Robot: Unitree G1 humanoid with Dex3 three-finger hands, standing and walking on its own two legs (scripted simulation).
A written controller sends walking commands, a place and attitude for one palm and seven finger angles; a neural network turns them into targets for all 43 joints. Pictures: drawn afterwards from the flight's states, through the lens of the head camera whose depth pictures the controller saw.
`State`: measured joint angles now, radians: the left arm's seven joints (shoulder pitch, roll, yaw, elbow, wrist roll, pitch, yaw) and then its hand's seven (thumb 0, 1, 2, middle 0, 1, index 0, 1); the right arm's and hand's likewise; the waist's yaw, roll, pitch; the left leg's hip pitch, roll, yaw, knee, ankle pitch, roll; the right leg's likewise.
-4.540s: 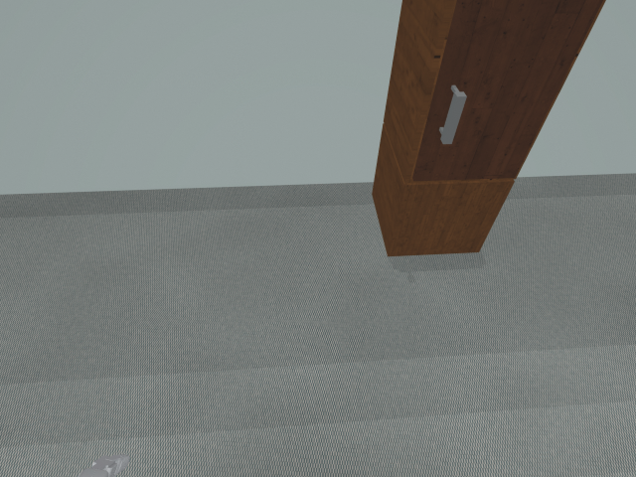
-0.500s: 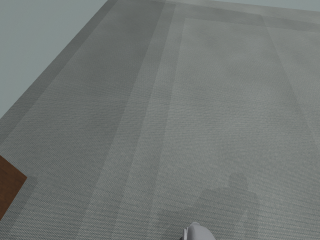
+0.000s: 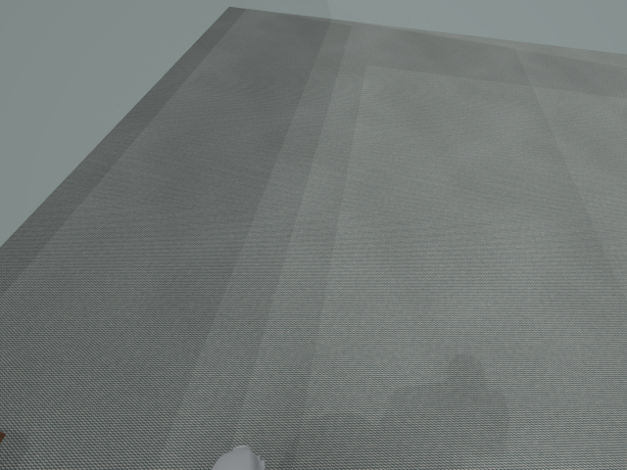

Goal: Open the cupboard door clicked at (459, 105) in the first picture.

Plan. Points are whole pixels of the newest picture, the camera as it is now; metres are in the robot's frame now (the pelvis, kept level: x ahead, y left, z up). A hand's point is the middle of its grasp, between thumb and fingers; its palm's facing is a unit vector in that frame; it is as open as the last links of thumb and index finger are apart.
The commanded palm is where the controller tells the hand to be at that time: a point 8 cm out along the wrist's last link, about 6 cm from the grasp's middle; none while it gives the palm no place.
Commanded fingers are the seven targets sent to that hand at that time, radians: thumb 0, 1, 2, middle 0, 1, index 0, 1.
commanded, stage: turn to face it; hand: left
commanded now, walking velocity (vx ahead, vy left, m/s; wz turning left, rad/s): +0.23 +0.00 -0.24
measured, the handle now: out of the picture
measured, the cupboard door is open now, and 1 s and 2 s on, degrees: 0 0 0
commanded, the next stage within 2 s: none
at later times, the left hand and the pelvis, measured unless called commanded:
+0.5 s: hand (194, 404) +0.23 +0.20 -0.15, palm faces +0.16 -0.96 -0.23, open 7.3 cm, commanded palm none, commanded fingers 0.00 0.90 0.90 -0.20 -0.30 -0.20 -0.30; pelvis +0.13 +0.00 +0.00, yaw +8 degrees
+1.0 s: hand out of the picture +0.07 +0.20 -0.18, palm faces +0.52 -0.81 -0.26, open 7.3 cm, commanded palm none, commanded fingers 0.00 0.90 0.90 -0.20 -0.30 -0.20 -0.30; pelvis +0.15 +0.00 -0.01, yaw +29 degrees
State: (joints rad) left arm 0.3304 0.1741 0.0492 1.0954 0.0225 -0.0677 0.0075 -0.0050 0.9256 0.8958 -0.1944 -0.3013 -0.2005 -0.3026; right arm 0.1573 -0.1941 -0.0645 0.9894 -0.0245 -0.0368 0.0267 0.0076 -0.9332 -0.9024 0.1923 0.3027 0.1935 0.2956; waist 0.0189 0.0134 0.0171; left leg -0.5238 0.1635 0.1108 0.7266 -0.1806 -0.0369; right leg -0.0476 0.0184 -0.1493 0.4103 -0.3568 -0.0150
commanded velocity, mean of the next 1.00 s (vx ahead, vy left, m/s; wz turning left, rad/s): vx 0.00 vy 0.00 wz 0.57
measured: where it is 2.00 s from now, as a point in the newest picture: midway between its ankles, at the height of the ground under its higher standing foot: outside the picture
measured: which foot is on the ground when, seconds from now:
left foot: up 0.00-0.04, down 0.06-0.52, up 0.54-0.96, down 0.98-1.00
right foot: down 0.00-0.06, up 0.08-0.50, down 0.52-0.98, up 1.00-1.00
